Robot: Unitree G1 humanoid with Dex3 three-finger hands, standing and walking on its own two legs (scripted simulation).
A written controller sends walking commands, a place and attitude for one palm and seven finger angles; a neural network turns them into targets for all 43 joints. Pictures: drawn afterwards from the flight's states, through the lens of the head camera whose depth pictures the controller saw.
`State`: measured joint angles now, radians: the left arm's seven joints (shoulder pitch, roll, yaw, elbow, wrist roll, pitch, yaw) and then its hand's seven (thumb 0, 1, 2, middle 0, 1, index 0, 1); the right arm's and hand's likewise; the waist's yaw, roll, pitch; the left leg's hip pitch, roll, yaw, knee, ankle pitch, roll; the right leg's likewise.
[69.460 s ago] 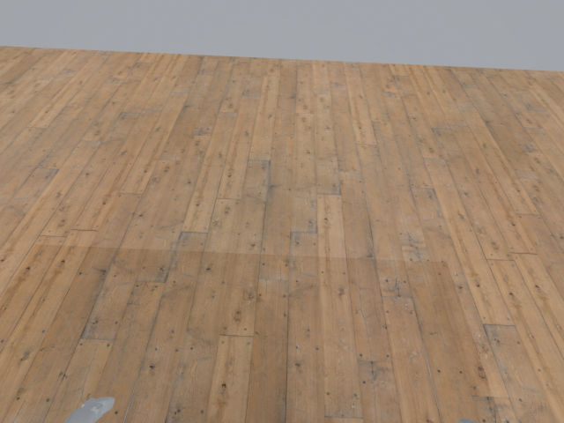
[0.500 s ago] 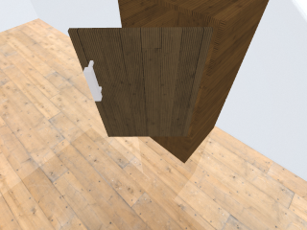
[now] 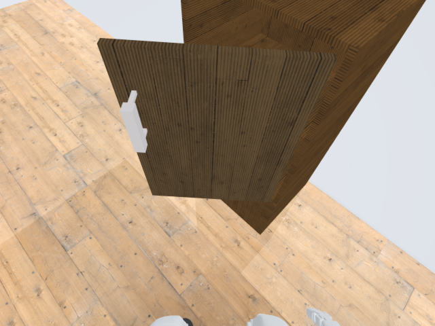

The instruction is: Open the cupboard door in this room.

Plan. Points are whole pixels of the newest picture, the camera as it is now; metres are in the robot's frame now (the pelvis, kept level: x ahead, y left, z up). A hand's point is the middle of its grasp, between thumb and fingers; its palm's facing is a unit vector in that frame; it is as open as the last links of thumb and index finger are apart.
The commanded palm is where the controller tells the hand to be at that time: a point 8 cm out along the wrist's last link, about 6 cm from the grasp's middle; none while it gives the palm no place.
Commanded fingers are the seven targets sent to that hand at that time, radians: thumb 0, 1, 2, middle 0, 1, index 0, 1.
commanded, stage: come to a stop and stand still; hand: left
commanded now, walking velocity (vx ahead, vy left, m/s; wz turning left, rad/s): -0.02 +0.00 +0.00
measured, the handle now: (137, 122) +0.50 +0.23 +0.02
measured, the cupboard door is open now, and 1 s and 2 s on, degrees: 42 42 42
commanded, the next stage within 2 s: look again from close up in 1.80 s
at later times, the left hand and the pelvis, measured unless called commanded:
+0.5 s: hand out of the picture -0.01 +0.17 -0.19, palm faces +0.10 -0.98 -0.19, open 7.3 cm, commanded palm none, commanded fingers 0.00 0.90 0.90 -0.20 -0.30 -0.20 -0.30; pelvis -0.03 -0.02 +0.00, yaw +2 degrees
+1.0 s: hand out of the picture -0.04 +0.16 -0.18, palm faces +0.05 -0.99 -0.16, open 7.3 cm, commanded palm none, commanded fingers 0.00 0.90 0.90 -0.20 -0.30 -0.20 -0.30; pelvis -0.02 +0.00 +0.00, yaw +0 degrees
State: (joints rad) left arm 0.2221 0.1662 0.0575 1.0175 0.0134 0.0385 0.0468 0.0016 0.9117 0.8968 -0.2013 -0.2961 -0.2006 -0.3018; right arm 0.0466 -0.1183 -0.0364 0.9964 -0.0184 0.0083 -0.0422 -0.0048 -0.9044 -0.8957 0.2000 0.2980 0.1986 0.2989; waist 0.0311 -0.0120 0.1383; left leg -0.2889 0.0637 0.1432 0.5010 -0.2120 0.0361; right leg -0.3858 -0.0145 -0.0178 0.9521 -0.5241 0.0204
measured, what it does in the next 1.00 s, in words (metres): steps on the spot: right foot, then left foot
